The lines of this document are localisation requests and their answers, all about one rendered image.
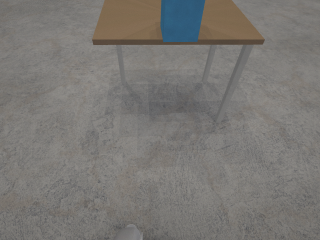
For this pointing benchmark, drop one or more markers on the carton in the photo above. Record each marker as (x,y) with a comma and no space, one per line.
(180,20)

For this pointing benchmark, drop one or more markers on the left robot thigh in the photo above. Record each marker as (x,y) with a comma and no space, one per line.
(129,233)

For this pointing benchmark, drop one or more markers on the table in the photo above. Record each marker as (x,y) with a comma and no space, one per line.
(138,22)

